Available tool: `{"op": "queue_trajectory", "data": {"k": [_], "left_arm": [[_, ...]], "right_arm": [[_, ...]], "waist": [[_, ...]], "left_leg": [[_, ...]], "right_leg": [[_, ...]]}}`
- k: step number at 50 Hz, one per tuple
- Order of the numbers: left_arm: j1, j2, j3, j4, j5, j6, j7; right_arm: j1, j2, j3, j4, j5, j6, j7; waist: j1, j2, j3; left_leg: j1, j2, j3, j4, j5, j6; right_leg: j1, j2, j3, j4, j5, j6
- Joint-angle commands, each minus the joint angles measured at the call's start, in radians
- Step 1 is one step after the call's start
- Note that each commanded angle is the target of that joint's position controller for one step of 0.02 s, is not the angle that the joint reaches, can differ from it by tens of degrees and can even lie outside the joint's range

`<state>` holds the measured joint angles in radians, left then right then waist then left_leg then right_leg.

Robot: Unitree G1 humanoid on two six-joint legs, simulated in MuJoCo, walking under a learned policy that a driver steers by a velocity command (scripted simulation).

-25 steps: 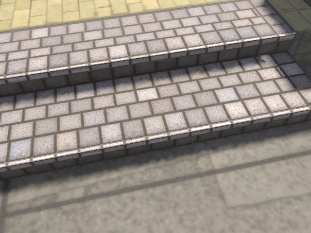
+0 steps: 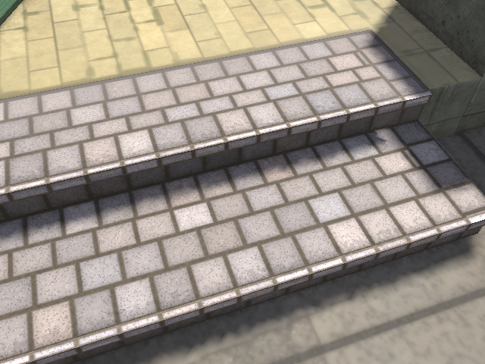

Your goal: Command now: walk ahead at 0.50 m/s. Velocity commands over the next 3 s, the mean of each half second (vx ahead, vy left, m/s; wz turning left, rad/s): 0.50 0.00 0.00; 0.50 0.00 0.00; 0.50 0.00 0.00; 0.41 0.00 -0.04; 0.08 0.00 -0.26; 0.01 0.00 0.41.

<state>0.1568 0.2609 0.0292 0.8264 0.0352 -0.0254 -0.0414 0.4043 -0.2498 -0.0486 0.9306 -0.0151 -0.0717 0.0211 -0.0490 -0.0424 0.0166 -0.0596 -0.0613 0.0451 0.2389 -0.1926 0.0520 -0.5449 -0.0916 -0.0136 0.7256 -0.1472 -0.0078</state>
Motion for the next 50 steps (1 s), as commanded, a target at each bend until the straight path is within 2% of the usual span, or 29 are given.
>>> {"op": "queue_trajectory", "data": {"k": [1,5,6,7,8,9,10,12,13,16,22,25,27,30,31,32,33,34,35,36,37,38,40,42,44,46,48,49,50], "left_arm": [[-0.094,0.064,0.008,-0.076,-0.007,-0.018,0.002],[-0.072,0.083,0.017,-0.080,-0.001,-0.031,0.012],[0.001,0.085,0.023,-0.056,0.005,-0.038,0.018],[0.147,0.118,0.038,-0.003,0.015,-0.049,0.028],[0.315,0.215,0.062,0.021,0.033,-0.058,0.040],[0.353,0.309,0.090,0.049,0.009,-0.049,0.040],[0.261,0.221,0.069,0.033,-0.010,-0.040,0.037],[0.124,0.112,0.039,0.008,-0.015,-0.046,0.030],[0.111,0.092,0.032,0.015,-0.019,-0.051,0.031],[0.151,0.093,0.030,0.057,-0.024,-0.073,0.037],[0.229,0.096,0.027,0.128,-0.026,-0.073,0.039],[0.281,0.082,0.022,0.162,-0.015,-0.071,0.044],[0.287,0.086,0.021,0.173,-0.012,-0.067,0.046],[0.236,0.107,0.025,0.169,-0.006,-0.062,0.056],[0.216,0.107,0.026,0.169,-0.012,-0.058,0.055],[0.192,0.108,0.025,0.161,-0.028,-0.057,0.052],[0.181,0.047,0.010,0.121,-0.035,-0.062,0.046],[0.290,-0.005,0.010,0.131,-0.043,-0.055,0.041],[0.251,0.039,0.020,0.136,-0.010,-0.045,0.042],[0.184,0.035,0.023,0.122,0.001,-0.046,0.035],[0.167,0.022,0.024,0.113,-0.004,-0.046,0.029],[0.160,0.006,0.021,0.103,0.002,-0.039,0.020],[0.174,-0.043,0.009,0.098,0.006,-0.017,0.005],[0.077,-0.073,-0.006,0.040,0.001,0.000,0.014],[-0.049,-0.101,-0.025,-0.032,-0.002,0.010,0.031],[-0.140,-0.106,-0.041,-0.113,-0.004,0.011,0.051],[-0.253,-0.117,-0.058,-0.194,-0.007,0.005,0.066],[-0.293,-0.119,-0.072,-0.237,-0.004,0.001,0.067],[-0.347,-0.135,-0.087,-0.284,-0.002,0.000,0.060]], "right_arm": [[-0.009,-0.153,-0.033,-0.032,-0.001,-0.017,-0.002],[-0.011,-0.171,-0.039,-0.005,-0.002,-0.009,-0.008],[-0.020,-0.164,-0.036,0.001,-0.001,-0.007,-0.010],[-0.010,-0.132,-0.025,0.005,-0.004,-0.007,-0.009],[-0.016,-0.074,-0.004,-0.040,0.008,-0.011,-0.008],[0.024,-0.059,-0.004,-0.055,0.009,-0.012,-0.010],[-0.023,-0.137,-0.024,-0.035,-0.013,0.002,-0.017],[-0.064,-0.098,-0.017,-0.027,-0.003,0.003,-0.003],[-0.072,-0.087,-0.015,-0.022,-0.013,0.011,-0.002],[-0.084,-0.064,-0.007,-0.011,-0.026,0.029,0.005],[-0.305,-0.044,0.007,-0.069,-0.020,0.032,0.012],[-0.343,-0.021,0.021,-0.075,-0.012,0.034,0.001],[-0.378,-0.031,0.021,-0.091,-0.012,0.033,-0.005],[-0.261,-0.054,0.007,-0.061,-0.020,0.020,-0.026],[-0.125,-0.061,-0.003,-0.013,-0.022,0.011,-0.035],[0.040,-0.083,-0.018,0.040,-0.028,0.002,-0.043],[0.164,-0.208,-0.048,0.059,-0.048,-0.005,-0.055],[0.126,-0.269,-0.065,0.062,-0.019,0.011,-0.043],[0.022,-0.216,-0.060,0.045,0.010,0.022,-0.035],[-0.059,-0.106,-0.031,0.030,0.010,0.022,-0.028],[-0.067,-0.041,-0.012,0.048,-0.001,0.021,-0.023],[-0.060,-0.009,0.000,0.064,-0.006,0.015,-0.025],[-0.027,-0.011,0.006,0.101,-0.003,-0.004,-0.027],[0.032,-0.026,0.008,0.135,-0.001,-0.018,-0.022],[0.076,-0.022,0.017,0.155,-0.013,-0.026,-0.018],[0.109,-0.018,0.027,0.168,-0.007,-0.035,-0.020],[0.160,-0.018,0.038,0.199,-0.007,-0.041,-0.027],[0.172,-0.024,0.041,0.208,-0.005,-0.038,-0.033],[0.194,-0.013,0.049,0.227,0.004,-0.032,-0.045]], "waist": [[0.007,0.123,0.051],[0.035,0.116,0.051],[0.074,0.093,0.029],[0.126,0.036,-0.047],[0.188,-0.124,-0.175],[0.161,-0.317,-0.199],[0.122,-0.122,-0.103],[0.066,-0.034,-0.002],[0.050,-0.044,0.018],[0.031,-0.037,0.000],[0.067,-0.023,0.058],[0.084,-0.061,0.046],[0.086,-0.042,0.071],[0.014,-0.040,0.022],[-0.046,-0.019,-0.033],[-0.117,0.003,-0.107],[-0.138,0.166,-0.168],[-0.042,0.286,-0.211],[-0.015,0.136,-0.097],[0.004,0.092,0.012],[0.026,0.095,0.068],[0.053,0.096,0.082],[0.084,0.098,0.075],[0.074,0.089,0.081],[0.054,0.108,0.101],[0.055,0.097,0.119],[0.036,0.103,0.143],[0.042,0.064,0.136],[0.035,0.074,0.139]], "left_leg": [[-0.068,0.262,-0.152,-0.117,0.098,0.137],[-0.024,0.293,-0.155,-0.020,0.198,0.113],[-0.037,0.269,-0.128,0.073,0.286,0.096],[-0.086,0.210,-0.074,0.268,0.369,0.075],[-0.276,0.121,0.004,0.585,0.192,0.031],[-0.534,-0.026,0.012,0.806,-0.319,0.017],[-0.588,0.052,-0.086,0.892,-0.297,0.036],[-0.536,0.123,-0.088,0.845,-0.142,0.038],[-0.508,0.139,-0.077,0.816,-0.114,0.026],[-0.473,0.143,-0.048,0.800,-0.048,-0.007],[-0.554,0.155,0.000,0.574,0.085,-0.054],[-0.473,0.122,0.045,0.495,0.090,-0.042],[-0.452,0.110,0.049,0.448,0.080,-0.020],[-0.325,0.053,0.065,0.406,-0.028,0.046],[-0.180,0.021,0.078,0.323,-0.003,0.068],[0.041,0.038,0.050,0.232,0.064,0.087],[0.213,0.310,-0.274,0.135,0.056,0.135],[0.296,0.482,-0.672,-0.001,0.089,0.249],[0.173,0.464,-0.615,-0.022,-0.187,0.263],[0.057,0.411,-0.512,-0.050,-0.344,0.241],[-0.015,0.363,-0.443,-0.083,-0.367,0.203],[-0.064,0.321,-0.375,-0.091,-0.308,0.174],[-0.129,0.277,-0.273,-0.073,-0.158,0.155],[-0.132,0.277,-0.229,-0.055,-0.061,0.168],[-0.138,0.278,-0.221,-0.073,-0.081,0.182],[-0.127,0.297,-0.231,-0.097,-0.158,0.190],[-0.040,0.318,-0.243,-0.112,-0.089,0.182],[-0.017,0.293,-0.206,-0.131,-0.099,0.157],[-0.013,0.282,-0.191,-0.151,-0.029,0.142]], "right_leg": [[0.059,0.013,-0.027,-0.101,0.049,0.000],[0.164,0.040,-0.050,-0.187,-0.019,-0.039],[0.267,0.063,-0.062,-0.244,-0.021,-0.055],[0.454,0.058,-0.031,-0.286,-0.049,-0.082],[0.692,-0.171,0.259,-0.366,-0.186,-0.154],[0.795,-0.327,0.626,-0.513,-0.236,-0.237],[0.705,-0.281,0.552,-0.506,-0.299,-0.213],[0.530,-0.194,0.347,-0.543,-0.157,-0.174],[0.489,-0.161,0.276,-0.562,-0.060,-0.158],[0.475,-0.125,0.166,-0.572,0.185,-0.163],[0.505,-0.096,0.064,-0.594,0.319,-0.179],[0.512,-0.096,0.028,-0.560,0.363,-0.184],[0.521,-0.116,0.035,-0.538,0.409,-0.187],[0.575,-0.135,0.026,-0.365,0.765,-0.178],[0.557,-0.100,-0.004,-0.197,0.854,-0.162],[0.443,-0.056,-0.024,0.012,0.755,-0.137],[0.223,0.040,-0.074,0.360,0.262,-0.092],[-0.033,0.188,-0.003,0.625,-0.325,-0.068],[-0.122,0.111,0.062,0.718,-0.285,-0.075],[-0.172,0.070,0.050,0.735,-0.224,-0.078],[-0.192,0.051,0.028,0.761,-0.194,-0.078],[-0.199,0.032,0.031,0.786,-0.157,-0.075],[-0.230,0.027,0.004,0.885,-0.116,-0.062],[-0.394,0.026,-0.018,1.019,-0.155,-0.052],[-0.556,0.032,-0.056,1.142,-0.207,-0.045],[-0.711,0.018,-0.039,1.226,-0.259,-0.053],[-0.890,0.013,-0.044,1.292,-0.334,-0.077],[-0.904,-0.007,-0.066,1.176,-0.357,-0.080],[-0.896,-0.016,-0.077,1.115,-0.368,-0.088]]}}
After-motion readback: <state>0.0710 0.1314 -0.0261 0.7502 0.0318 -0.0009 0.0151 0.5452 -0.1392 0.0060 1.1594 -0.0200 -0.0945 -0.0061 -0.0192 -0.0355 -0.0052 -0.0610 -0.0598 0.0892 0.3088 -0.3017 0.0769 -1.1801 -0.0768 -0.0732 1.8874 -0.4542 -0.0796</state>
